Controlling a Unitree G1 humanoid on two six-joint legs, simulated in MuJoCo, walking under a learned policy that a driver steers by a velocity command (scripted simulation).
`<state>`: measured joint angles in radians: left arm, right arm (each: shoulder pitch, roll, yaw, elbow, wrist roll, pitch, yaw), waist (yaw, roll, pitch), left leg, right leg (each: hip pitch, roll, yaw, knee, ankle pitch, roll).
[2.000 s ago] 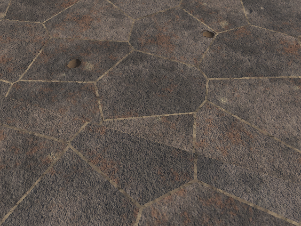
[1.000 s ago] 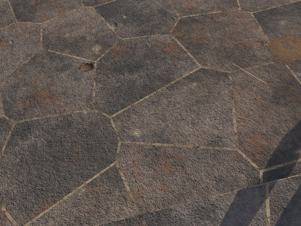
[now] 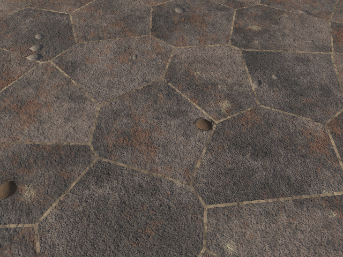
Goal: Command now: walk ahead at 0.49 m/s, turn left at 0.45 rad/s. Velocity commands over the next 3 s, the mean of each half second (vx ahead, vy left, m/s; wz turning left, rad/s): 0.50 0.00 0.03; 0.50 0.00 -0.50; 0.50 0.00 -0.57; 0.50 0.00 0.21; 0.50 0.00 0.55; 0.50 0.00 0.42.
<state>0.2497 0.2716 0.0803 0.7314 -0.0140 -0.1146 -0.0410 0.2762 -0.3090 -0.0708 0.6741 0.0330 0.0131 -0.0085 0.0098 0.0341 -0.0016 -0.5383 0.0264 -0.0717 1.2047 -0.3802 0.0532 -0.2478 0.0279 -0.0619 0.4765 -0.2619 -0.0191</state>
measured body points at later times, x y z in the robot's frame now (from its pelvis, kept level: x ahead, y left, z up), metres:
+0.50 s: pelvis +0.31 +0.11 -0.12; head +0.33 +0.13 +0.33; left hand +0.34 +0.39 -0.26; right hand +0.40 -0.14 -0.24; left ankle +0.32 +0.21 -0.84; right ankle +0.22 -0.07 -0.70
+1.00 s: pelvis +0.58 +0.04 -0.11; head +0.62 +0.03 +0.34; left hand +0.79 +0.26 -0.21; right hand +0.61 -0.26 -0.22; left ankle +0.58 +0.22 -0.75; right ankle +0.61 -0.02 -0.84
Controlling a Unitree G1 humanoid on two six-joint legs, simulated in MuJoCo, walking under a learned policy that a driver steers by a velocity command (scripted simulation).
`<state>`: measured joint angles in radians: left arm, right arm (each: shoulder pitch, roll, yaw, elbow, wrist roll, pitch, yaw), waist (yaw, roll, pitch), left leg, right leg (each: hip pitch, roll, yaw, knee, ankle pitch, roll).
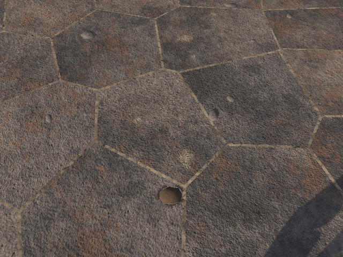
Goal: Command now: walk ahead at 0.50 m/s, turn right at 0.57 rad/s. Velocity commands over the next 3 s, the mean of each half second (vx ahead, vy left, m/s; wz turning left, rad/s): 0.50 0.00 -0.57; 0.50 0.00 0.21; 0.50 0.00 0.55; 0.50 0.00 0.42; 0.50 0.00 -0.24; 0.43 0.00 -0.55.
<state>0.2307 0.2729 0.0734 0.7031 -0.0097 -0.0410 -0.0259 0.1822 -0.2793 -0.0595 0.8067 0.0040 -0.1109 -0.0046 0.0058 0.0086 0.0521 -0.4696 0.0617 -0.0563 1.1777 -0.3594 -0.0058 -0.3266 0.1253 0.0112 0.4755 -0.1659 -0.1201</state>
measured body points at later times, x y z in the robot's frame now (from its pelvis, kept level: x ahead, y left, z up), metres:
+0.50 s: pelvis +0.28 +0.05 +0.01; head +0.31 +0.05 +0.46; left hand +0.46 +0.29 -0.10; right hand +0.32 -0.24 -0.10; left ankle +0.33 +0.15 -0.73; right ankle +0.21 -0.07 -0.65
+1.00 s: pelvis +0.51 -0.06 +0.01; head +0.53 -0.08 +0.46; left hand +0.65 +0.19 -0.09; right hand +0.58 -0.36 -0.11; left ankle +0.55 +0.08 -0.65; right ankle +0.49 -0.17 -0.73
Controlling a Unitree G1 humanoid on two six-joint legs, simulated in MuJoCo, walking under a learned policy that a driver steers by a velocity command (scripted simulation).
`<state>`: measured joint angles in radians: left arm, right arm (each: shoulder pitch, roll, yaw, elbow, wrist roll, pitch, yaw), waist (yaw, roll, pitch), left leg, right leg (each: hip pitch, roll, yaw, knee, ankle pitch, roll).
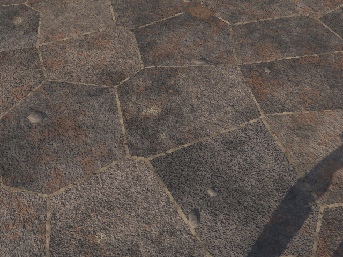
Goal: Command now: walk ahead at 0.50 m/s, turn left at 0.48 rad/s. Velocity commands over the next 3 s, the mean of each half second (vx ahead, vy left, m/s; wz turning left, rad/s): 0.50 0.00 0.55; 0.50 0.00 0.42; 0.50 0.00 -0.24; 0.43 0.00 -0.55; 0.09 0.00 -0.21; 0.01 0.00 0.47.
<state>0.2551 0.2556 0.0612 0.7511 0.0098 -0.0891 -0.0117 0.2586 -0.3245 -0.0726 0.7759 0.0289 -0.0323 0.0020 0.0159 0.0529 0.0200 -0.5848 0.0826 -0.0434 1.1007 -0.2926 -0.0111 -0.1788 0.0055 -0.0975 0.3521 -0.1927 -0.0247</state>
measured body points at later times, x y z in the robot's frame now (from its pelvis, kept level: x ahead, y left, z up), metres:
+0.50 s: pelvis +0.26 +0.09 +0.00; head +0.29 +0.12 +0.45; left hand +0.33 +0.40 -0.10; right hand +0.43 -0.15 -0.10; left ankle +0.26 +0.16 -0.74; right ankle +0.35 -0.08 -0.66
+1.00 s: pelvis +0.54 +0.14 +0.00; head +0.56 +0.14 +0.45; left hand +0.47 +0.41 -0.11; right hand +0.79 -0.03 -0.11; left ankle +0.47 +0.27 -0.67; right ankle +0.60 +0.06 -0.74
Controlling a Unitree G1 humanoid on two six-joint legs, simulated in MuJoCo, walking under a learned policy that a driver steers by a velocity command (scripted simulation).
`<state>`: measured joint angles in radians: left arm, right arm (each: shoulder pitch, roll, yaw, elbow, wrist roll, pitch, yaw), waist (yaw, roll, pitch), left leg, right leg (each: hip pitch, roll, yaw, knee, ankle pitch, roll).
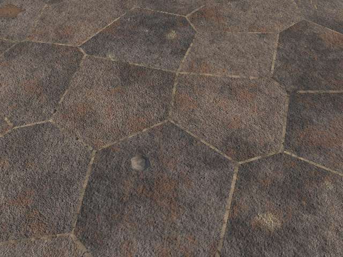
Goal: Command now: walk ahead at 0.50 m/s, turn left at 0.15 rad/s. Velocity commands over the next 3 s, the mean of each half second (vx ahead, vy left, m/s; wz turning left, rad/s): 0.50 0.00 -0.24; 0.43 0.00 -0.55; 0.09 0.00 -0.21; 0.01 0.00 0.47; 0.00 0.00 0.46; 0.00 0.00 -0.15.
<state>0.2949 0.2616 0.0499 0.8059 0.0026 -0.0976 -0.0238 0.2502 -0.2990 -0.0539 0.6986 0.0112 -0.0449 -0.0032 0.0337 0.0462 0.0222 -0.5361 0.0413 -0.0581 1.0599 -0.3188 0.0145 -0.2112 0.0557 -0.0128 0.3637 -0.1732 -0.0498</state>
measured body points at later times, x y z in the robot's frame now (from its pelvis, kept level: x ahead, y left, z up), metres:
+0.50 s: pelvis +0.26 +0.05 +0.00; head +0.28 +0.06 +0.45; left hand +0.42 +0.31 -0.11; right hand +0.31 -0.24 -0.11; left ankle +0.28 +0.16 -0.74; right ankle +0.27 -0.11 -0.66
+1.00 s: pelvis +0.49 -0.08 +0.00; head +0.53 -0.12 +0.44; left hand +0.73 +0.12 -0.10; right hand +0.51 -0.40 -0.11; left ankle +0.60 +0.07 -0.66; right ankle +0.49 -0.15 -0.74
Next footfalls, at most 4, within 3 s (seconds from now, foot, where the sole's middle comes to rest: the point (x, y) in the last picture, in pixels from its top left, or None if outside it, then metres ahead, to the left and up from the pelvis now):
0.28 left None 0.32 0.15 -0.78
0.78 right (234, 247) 0.53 -0.17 -0.78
1.24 left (210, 190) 0.77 -0.08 -0.78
1.52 right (249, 236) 0.57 -0.23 -0.78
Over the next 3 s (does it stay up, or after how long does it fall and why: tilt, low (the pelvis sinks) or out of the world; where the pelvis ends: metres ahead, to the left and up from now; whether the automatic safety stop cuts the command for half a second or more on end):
stays up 0.66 -0.12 -0.01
